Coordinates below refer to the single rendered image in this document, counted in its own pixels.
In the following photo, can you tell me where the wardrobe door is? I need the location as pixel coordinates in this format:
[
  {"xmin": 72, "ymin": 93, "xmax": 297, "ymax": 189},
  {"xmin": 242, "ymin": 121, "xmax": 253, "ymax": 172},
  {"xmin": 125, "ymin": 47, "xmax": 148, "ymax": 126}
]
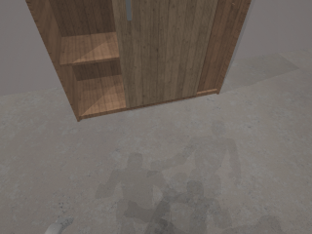
[
  {"xmin": 112, "ymin": 0, "xmax": 218, "ymax": 108},
  {"xmin": 197, "ymin": 0, "xmax": 245, "ymax": 92}
]

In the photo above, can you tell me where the robot left hand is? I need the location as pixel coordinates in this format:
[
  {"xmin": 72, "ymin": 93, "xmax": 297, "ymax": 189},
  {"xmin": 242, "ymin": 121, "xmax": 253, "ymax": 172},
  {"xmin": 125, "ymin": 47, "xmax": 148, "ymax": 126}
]
[{"xmin": 44, "ymin": 216, "xmax": 74, "ymax": 234}]

